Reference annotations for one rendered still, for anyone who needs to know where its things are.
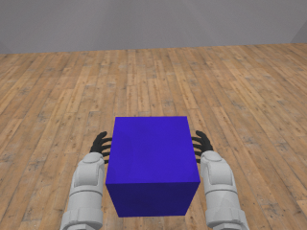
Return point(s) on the left robot forearm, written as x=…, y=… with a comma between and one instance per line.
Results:
x=85, y=196

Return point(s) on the carton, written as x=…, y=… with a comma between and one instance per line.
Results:
x=152, y=169

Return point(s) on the robot left hand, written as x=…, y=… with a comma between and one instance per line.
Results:
x=97, y=145

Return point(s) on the right robot forearm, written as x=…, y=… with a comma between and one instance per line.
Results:
x=222, y=202

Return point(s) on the robot right hand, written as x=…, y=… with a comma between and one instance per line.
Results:
x=205, y=144

